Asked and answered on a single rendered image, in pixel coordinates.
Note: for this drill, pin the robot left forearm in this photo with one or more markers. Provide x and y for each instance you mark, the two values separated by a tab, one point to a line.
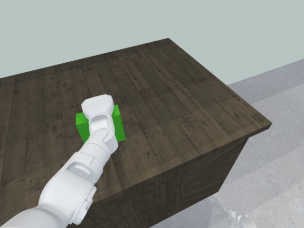
89	161

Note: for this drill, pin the table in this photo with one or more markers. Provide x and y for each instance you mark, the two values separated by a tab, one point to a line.
184	130

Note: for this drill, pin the sponge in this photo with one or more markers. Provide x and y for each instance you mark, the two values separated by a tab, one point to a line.
82	124

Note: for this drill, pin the robot left upper arm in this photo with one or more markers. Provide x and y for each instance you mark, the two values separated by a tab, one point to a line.
66	201

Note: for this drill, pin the left robot hand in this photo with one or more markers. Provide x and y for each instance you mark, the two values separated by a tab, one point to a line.
98	104

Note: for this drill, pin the right robot hand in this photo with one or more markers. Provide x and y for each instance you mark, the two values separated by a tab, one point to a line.
241	218

